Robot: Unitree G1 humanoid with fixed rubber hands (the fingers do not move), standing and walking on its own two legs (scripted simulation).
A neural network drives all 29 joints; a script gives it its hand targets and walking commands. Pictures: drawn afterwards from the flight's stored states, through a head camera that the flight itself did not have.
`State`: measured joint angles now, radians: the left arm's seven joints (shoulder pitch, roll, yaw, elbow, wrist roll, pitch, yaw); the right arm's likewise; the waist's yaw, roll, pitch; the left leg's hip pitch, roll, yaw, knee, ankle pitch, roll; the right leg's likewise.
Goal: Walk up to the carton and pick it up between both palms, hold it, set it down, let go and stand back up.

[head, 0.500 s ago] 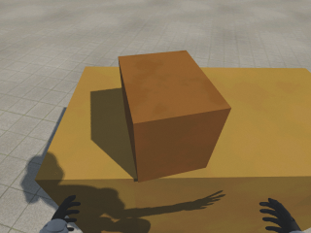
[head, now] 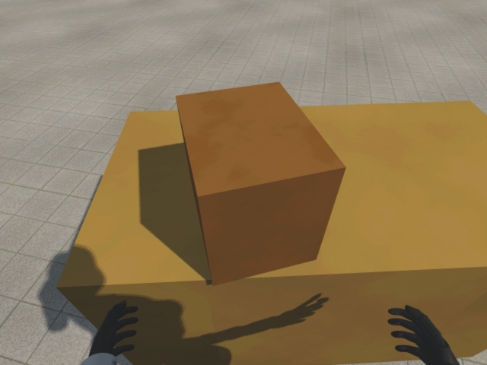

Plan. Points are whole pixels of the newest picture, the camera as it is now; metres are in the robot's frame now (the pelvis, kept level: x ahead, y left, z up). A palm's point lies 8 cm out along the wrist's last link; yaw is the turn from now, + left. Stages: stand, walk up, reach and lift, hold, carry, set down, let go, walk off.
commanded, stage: reach and lift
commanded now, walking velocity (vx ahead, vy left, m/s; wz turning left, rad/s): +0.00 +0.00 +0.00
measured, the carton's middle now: (247, 179) +0.46 +0.01 +0.06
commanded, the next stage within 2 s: none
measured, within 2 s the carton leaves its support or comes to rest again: neither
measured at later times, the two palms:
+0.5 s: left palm (116, 334) +0.19 +0.21 +0.00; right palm (423, 324) +0.19 -0.26 +0.00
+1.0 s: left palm (127, 307) +0.21 +0.19 +0.05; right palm (416, 292) +0.22 -0.24 +0.04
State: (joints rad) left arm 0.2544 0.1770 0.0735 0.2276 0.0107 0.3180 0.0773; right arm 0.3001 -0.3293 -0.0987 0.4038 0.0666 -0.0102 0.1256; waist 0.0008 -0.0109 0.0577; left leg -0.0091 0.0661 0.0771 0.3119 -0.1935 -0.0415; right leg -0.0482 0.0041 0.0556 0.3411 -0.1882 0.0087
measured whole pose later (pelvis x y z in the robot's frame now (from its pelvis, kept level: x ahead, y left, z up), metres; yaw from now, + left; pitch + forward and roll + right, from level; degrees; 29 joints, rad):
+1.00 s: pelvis +0.01 -0.01 +0.00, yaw +1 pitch -4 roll +0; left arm 0.31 0.06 -0.01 -0.11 -0.02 0.11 0.18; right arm 0.27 -0.35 0.00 0.17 0.33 -0.14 0.11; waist 0.03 -0.03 0.02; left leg 0.00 0.08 0.07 0.24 -0.17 -0.05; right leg -0.04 0.02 0.04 0.29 -0.17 -0.01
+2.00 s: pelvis +0.00 -0.02 +0.00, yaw +0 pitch +0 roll +0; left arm -0.39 0.16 0.23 -0.12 -0.08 0.78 0.13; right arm -0.56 -0.49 0.08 0.40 0.48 0.32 0.00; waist 0.05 -0.02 -0.02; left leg -0.10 0.09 0.07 0.27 -0.15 -0.07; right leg -0.14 0.03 0.04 0.31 -0.16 -0.02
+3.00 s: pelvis +0.01 -0.01 +0.00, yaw +3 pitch +5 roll -1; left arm -0.72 0.21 0.17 0.41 -0.09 0.55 0.12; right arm -0.93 -0.47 0.13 0.93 0.44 0.21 0.06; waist 0.07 0.01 -0.06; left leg -0.25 0.09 0.01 0.33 -0.17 -0.06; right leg -0.23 0.02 -0.01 0.30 -0.15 -0.01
